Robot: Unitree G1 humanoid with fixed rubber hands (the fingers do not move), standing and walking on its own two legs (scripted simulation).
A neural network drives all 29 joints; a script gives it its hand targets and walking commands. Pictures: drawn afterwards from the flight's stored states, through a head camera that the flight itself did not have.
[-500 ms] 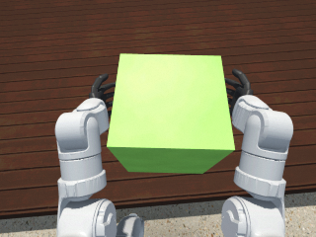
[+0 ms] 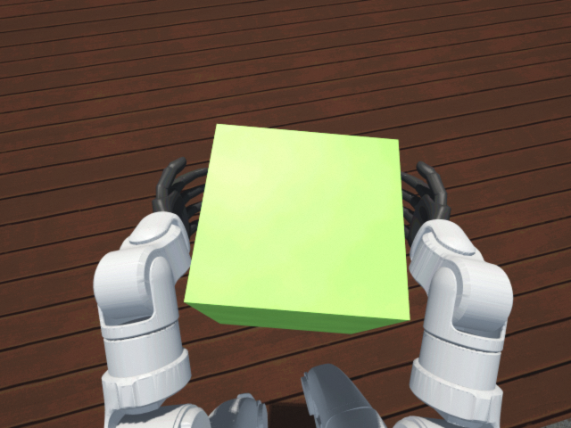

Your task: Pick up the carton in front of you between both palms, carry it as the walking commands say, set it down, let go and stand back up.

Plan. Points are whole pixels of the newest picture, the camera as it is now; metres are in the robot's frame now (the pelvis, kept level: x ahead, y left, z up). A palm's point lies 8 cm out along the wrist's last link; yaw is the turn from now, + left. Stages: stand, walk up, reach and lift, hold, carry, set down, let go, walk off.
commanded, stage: carry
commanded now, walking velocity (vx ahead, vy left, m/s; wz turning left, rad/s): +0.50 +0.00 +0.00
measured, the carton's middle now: (295, 246) +0.35 -0.03 +0.00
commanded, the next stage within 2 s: none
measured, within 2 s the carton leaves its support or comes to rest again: neither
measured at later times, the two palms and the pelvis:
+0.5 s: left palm out of the picture +0.81 +0.27 +0.22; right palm out of the picture +0.85 -0.03 +0.22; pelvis +0.48 +0.06 +0.07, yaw +3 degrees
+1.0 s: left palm out of the picture +1.12 +0.28 +0.15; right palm out of the picture +1.13 -0.02 +0.16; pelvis +0.88 +0.12 +0.06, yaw +0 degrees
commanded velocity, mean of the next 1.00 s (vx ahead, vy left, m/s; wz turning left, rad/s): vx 0.45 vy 0.00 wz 0.00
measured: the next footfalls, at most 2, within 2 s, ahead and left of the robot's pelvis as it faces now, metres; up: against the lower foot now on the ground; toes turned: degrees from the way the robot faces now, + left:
right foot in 0.20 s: +0.41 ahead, -0.01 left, +0.00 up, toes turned -1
left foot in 0.58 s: +0.72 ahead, +0.21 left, +0.00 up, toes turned +9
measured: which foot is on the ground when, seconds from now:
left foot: down 0.00-0.16, up 0.18-0.56, down 0.58-1.00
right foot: up 0.00-0.18, down 0.20-0.60, up 0.62-0.98, down 1.00-1.00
